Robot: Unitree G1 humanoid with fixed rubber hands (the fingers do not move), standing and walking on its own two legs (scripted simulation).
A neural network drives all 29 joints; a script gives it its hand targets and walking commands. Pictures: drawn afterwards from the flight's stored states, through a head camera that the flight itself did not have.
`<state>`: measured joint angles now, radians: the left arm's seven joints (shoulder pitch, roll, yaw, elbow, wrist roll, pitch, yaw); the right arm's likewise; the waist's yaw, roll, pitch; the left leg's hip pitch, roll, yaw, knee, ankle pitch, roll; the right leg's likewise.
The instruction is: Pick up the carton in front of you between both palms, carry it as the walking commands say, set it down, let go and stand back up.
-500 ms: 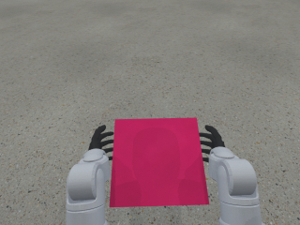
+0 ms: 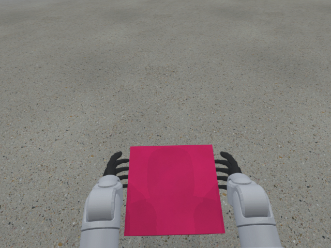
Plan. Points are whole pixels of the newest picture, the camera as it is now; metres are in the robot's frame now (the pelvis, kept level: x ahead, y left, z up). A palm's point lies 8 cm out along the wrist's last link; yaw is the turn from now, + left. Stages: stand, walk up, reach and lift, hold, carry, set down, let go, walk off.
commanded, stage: carry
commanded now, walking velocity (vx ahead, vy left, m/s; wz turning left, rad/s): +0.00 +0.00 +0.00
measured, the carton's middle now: (171, 195) +0.29 +0.00 -0.07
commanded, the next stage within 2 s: hold in 0.96 s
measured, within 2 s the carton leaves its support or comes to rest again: neither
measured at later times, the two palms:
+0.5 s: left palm (111, 189) +0.26 +0.15 +0.04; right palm (235, 187) +0.25 -0.15 +0.04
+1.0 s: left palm (114, 190) +0.26 +0.14 +0.04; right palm (238, 188) +0.25 -0.15 +0.03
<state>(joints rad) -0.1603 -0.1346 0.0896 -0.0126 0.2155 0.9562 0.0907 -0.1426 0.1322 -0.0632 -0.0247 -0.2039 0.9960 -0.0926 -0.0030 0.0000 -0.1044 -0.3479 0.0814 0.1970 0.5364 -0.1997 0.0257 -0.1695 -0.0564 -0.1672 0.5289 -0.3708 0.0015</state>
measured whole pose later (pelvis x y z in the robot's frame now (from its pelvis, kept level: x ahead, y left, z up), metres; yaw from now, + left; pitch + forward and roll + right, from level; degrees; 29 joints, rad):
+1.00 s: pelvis -0.02 +0.00 +0.00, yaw +0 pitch +1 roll +0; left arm -0.20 -0.14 0.15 0.16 0.24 0.73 0.05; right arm -0.18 0.14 -0.13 0.16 -0.23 0.76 -0.05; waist 0.00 0.00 -0.09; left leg -0.38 0.09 0.19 0.51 -0.14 0.02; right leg -0.23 -0.05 -0.17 0.54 -0.34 -0.01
